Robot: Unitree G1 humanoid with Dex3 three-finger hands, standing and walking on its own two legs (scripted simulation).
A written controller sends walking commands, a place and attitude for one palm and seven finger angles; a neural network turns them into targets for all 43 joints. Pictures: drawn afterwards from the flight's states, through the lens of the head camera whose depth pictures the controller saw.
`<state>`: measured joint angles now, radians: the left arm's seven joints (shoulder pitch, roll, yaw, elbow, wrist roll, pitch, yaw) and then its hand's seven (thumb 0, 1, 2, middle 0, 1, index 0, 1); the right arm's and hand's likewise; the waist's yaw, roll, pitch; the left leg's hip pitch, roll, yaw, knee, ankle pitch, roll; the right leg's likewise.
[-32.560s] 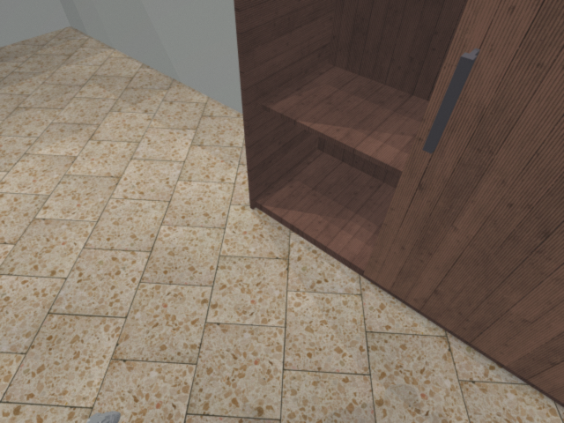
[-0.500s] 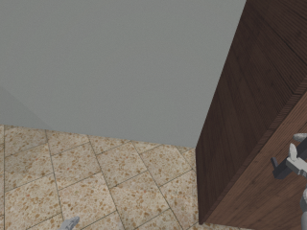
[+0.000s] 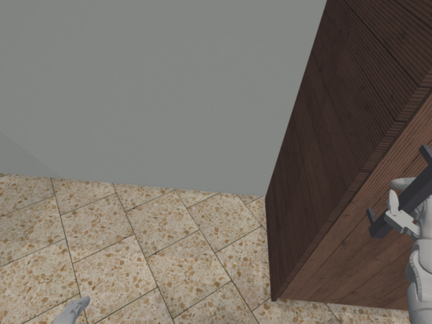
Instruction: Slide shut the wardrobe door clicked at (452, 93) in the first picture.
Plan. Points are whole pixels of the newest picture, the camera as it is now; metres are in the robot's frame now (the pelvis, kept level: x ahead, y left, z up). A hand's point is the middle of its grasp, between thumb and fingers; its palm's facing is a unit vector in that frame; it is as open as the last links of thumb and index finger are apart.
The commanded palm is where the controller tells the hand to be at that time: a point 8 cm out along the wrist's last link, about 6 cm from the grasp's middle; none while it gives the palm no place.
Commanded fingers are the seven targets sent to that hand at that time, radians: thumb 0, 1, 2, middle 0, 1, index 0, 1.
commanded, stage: stop walking and hold the door there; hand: right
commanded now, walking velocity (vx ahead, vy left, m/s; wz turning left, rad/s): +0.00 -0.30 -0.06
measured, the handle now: (398, 195) +0.36 -0.33 +0.08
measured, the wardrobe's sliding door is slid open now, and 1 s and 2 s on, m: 0.00 0.01 0.01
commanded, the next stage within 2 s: loosen the grip on the handle in 0.94 s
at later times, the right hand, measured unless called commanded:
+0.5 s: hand (395, 214) +0.32 -0.30 +0.07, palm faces +0.29 +0.93 -0.22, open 5.2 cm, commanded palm +0.29 -0.34 +0.07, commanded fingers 0.00 -0.90 -0.90 0.45 1.40 0.45 1.40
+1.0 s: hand (394, 214) +0.32 -0.30 +0.08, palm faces +0.31 +0.93 -0.19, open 5.2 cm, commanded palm +0.28 -0.34 +0.07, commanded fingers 0.00 -0.90 -0.90 0.45 1.40 0.45 1.40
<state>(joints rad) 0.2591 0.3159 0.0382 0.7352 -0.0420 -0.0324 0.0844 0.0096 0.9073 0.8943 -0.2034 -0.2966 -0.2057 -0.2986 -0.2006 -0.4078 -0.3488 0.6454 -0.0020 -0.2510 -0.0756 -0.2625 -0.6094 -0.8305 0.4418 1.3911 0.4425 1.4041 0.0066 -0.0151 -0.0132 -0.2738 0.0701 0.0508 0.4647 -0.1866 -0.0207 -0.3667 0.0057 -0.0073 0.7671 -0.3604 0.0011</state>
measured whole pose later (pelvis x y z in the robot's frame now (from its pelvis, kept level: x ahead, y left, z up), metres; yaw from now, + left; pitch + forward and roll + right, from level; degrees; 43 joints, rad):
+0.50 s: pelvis -0.04 -0.08 -0.01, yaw +1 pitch -1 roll +1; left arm 0.21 0.15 -0.07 0.71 -0.02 -0.04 0.07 0.01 0.90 0.89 -0.21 -0.30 -0.21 -0.30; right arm -0.26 -0.30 -0.17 0.43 0.05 -0.15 -0.13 -0.19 -0.69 -0.77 0.45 1.40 0.42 1.40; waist -0.01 -0.02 0.07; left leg -0.24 -0.01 0.06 0.51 -0.25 0.02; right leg -0.28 -0.04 -0.12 0.54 -0.25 -0.03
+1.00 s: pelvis -0.02 -0.08 +0.00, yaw +1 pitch +0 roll +0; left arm 0.19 0.24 -0.02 0.68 -0.03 -0.02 0.10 0.01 0.91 0.89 -0.20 -0.30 -0.20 -0.30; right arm -0.18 -0.28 -0.17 0.43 0.07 -0.15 -0.14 -0.18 -0.69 -0.78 0.45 1.40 0.43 1.40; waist -0.01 -0.02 0.01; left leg -0.19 -0.01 0.05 0.43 -0.23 0.02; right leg -0.22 -0.04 -0.12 0.46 -0.22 -0.02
